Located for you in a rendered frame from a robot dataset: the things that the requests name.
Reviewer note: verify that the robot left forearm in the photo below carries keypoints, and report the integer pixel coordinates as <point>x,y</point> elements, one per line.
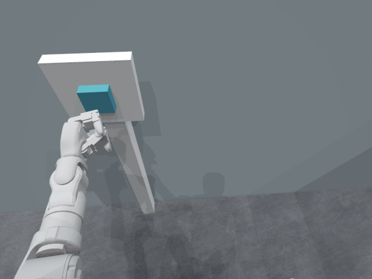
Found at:
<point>60,230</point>

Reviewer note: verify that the robot left upper arm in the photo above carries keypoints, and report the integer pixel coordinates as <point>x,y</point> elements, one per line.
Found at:
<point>67,266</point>

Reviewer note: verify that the panel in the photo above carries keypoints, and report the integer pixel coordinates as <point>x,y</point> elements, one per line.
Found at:
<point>65,72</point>

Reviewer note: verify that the button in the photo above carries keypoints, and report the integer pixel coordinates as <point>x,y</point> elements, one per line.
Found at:
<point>97,97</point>

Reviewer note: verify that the left robot hand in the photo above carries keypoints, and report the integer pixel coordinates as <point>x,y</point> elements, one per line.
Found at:
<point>75,141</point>

